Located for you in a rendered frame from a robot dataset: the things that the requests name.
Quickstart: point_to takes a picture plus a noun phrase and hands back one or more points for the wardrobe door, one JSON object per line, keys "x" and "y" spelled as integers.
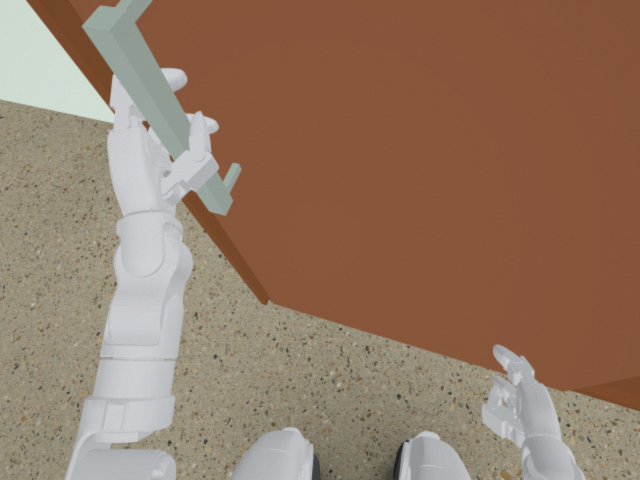
{"x": 630, "y": 385}
{"x": 448, "y": 174}

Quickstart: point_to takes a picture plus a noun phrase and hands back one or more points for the robot left forearm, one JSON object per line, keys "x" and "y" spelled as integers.
{"x": 132, "y": 393}

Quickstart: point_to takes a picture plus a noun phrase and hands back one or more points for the left robot shin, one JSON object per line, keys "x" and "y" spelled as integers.
{"x": 292, "y": 429}

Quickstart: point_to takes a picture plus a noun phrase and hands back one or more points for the robot right forearm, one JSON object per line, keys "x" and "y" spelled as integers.
{"x": 547, "y": 458}

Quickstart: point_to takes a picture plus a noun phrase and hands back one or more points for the robot left upper arm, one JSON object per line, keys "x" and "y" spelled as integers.
{"x": 125, "y": 464}

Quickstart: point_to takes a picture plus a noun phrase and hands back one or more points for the handle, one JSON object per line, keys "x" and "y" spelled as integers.
{"x": 116, "y": 36}

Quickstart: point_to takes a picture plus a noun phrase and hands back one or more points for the right robot shin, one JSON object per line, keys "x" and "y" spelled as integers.
{"x": 428, "y": 434}

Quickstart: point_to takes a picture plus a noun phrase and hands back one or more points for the robot shin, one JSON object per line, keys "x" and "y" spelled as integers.
{"x": 292, "y": 429}
{"x": 428, "y": 434}

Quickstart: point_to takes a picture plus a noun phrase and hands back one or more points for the right robot hand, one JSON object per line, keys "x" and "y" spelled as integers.
{"x": 530, "y": 411}

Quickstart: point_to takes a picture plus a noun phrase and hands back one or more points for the left robot hand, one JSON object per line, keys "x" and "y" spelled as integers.
{"x": 138, "y": 159}

